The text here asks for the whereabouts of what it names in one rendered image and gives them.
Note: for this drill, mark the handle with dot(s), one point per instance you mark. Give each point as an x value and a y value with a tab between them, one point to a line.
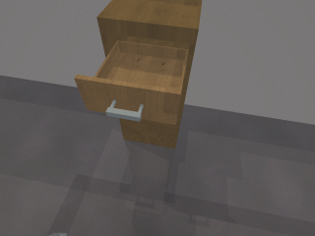
124	114

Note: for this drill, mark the cabinet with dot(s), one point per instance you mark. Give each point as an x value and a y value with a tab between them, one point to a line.
170	23

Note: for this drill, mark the drawer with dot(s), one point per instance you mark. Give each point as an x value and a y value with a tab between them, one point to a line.
136	73

